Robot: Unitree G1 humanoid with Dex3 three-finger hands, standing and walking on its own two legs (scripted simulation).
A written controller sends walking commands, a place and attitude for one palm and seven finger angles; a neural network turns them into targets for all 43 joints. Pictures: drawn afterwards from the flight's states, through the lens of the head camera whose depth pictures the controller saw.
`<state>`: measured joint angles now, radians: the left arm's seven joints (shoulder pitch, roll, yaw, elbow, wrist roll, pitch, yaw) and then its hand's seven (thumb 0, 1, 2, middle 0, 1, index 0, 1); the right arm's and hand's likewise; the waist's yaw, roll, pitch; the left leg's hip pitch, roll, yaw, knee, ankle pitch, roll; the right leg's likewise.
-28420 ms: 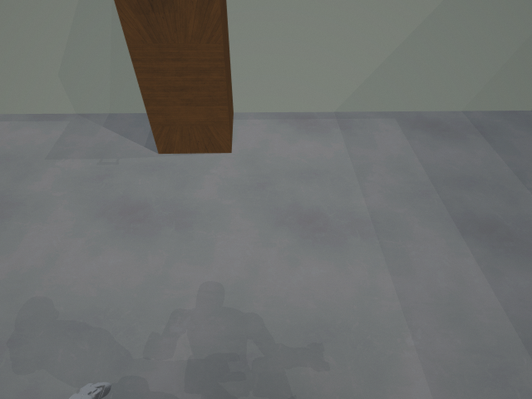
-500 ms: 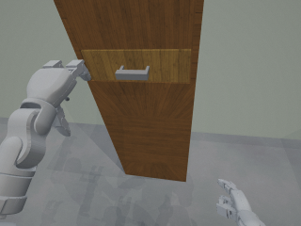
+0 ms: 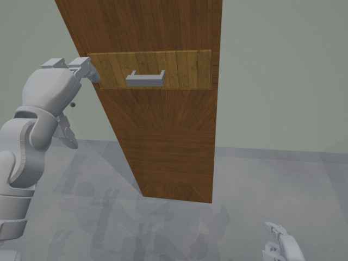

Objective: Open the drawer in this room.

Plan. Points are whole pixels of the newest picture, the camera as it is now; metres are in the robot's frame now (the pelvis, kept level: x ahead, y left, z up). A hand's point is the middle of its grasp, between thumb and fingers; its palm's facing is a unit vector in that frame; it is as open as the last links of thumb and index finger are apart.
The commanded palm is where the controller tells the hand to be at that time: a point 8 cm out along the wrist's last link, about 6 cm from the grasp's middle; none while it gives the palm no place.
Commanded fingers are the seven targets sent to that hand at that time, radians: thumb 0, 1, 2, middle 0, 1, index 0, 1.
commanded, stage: raise the hand with hooked fingers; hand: left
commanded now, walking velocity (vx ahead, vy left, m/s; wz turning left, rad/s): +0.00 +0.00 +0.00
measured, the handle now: (146, 76) +0.59 +0.18 +0.13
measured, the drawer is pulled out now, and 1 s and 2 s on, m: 0.00 0.00 0.00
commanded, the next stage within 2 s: move the hooked fingers above the handle in 0.02 s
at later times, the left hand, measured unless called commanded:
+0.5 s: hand (93, 94) +0.38 +0.23 +0.22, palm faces +0.15 -0.01 -0.99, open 13.8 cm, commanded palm +0.34 +0.22 +0.27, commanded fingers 0.00 -0.50 0.30 -0.30 -1.20 -0.30 -1.20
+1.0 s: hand (115, 88) +0.44 +0.21 +0.19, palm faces +0.05 +0.01 -1.00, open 13.8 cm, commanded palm +0.42 +0.20 +0.26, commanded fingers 0.00 -0.50 0.30 -0.30 -1.20 -0.30 -1.20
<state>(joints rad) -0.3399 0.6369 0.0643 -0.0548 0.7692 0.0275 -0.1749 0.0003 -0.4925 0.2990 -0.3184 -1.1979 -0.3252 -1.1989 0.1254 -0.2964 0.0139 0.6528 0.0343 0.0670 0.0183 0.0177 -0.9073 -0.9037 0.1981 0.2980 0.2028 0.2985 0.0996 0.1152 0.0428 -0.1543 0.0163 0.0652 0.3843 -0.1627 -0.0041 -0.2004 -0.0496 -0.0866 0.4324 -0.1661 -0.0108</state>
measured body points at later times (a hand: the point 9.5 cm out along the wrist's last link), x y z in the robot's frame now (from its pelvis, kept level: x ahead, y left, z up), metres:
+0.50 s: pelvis +0.01 +0.00 +0.00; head +0.01 -0.05 +0.45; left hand +0.37 +0.23 +0.27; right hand +0.21 -0.22 -0.12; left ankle +0.03 +0.12 -0.74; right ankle +0.05 -0.11 -0.74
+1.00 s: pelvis +0.04 +0.01 +0.00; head +0.06 -0.03 +0.45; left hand +0.43 +0.21 +0.24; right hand +0.22 -0.22 -0.12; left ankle +0.03 +0.12 -0.74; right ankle +0.05 -0.11 -0.74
